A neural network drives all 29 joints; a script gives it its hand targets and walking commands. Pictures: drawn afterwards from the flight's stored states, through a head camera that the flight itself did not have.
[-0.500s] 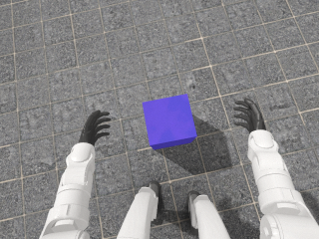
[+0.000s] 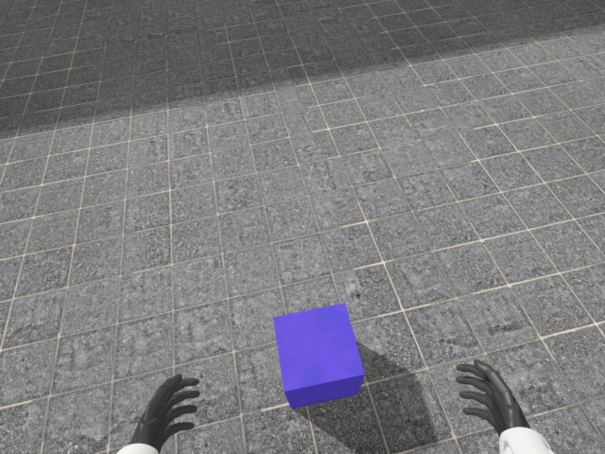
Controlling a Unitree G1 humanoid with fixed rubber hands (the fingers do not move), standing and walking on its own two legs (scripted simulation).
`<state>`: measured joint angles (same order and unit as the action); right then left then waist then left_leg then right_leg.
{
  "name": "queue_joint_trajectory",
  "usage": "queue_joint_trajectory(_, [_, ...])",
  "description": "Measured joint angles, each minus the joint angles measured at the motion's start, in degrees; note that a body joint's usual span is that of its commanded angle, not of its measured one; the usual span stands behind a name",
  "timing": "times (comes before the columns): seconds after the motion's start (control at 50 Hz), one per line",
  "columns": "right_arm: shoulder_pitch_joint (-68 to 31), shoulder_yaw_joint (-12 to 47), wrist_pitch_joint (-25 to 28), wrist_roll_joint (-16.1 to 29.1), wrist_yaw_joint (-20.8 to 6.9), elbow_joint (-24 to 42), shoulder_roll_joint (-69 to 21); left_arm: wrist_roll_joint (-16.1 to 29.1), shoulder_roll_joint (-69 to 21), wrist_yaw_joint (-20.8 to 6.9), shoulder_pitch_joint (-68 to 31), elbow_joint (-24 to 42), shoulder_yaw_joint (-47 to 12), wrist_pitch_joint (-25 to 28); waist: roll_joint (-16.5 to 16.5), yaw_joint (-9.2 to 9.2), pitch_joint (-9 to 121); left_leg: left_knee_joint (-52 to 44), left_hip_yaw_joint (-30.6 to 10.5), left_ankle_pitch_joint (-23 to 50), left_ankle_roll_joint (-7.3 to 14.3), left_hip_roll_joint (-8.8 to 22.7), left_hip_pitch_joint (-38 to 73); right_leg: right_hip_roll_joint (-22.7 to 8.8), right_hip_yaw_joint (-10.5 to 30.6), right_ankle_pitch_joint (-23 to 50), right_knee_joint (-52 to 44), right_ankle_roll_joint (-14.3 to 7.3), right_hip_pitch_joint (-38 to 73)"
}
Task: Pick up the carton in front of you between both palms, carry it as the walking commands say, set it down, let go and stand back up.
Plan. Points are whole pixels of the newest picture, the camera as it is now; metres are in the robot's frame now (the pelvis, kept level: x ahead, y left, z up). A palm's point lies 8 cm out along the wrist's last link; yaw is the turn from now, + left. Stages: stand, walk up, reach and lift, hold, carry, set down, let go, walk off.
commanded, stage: let go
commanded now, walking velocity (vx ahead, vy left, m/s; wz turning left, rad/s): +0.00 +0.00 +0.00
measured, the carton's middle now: (317, 357) +0.43 +0.03 -0.65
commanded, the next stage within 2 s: stand in 0.50 s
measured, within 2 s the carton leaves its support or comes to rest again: neither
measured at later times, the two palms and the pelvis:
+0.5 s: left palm (148, 442) +0.15 +0.23 -0.06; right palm out of the picture +0.15 -0.24 -0.07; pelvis -0.01 -0.01 +0.00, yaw +1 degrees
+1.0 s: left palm (112, 446) +0.15 +0.30 -0.10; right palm out of the picture +0.14 -0.28 -0.08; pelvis +0.01 +0.02 +0.00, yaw -1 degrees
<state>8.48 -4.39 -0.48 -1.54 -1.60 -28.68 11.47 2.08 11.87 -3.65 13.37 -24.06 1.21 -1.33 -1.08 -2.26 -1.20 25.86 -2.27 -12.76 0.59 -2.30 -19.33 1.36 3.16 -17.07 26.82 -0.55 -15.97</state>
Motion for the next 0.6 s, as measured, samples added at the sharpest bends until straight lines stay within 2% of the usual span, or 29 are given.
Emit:
queue_joint_trajectory(0.16, [4.43,1.70,-3.69,1.34,-1.43,3.46,0.26,-1.73,0.78,-0.58,-0.35,-0.13,0.66,-3.57,2.67,1.80,-2.28,-1.65,-0.52,-0.11,-1.11,0.88,8.67,0.81,-0.58,-0.33,-1.10,-1.27,8.43])
queue_joint_trajectory(0.26, [4.81,2.24,-5.83,2.04,-2.08,3.85,0.33,-3.06,0.48,-0.48,-1.16,0.02,1.30,-5.92,3.42,1.97,-3.49,-1.30,-0.51,-0.55,-1.42,1.22,11.46,1.11,-0.68,-0.57,-0.97,-1.61,11.29])
queue_joint_trajectory(0.36, [4.11,2.17,-7.26,1.64,-2.22,3.74,0.22,-3.60,-0.12,-0.53,-0.97,0.53,1.52,-7.46,2.72,1.93,-5.09,-0.61,-0.38,-0.89,-1.19,1.05,12.68,0.93,-0.69,-0.82,-0.46,-1.39,12.58])
queue_joint_trajectory(0.54, [4.55,2.69,-5.96,1.38,-0.16,2.45,0.38,-3.16,1.29,1.98,-0.81,2.50,0.89,-12.06,1.41,2.26,-4.60,2.67,-0.60,-2.54,-0.21,0.08,11.86,0.05,-1.18,-2.24,1.73,-0.40,12.50])
queue_joint_trajectory(0.6, [3.87,3.16,-3.99,-0.50,1.27,-1.90,1.66,-3.80,2.79,3.70,-1.66,-2.01,0.60,-7.99,1.88,1.90,-1.94,4.24,-0.25,-3.19,-0.02,0.14,9.01,0.11,-0.92,-2.63,2.90,-0.11,9.75])
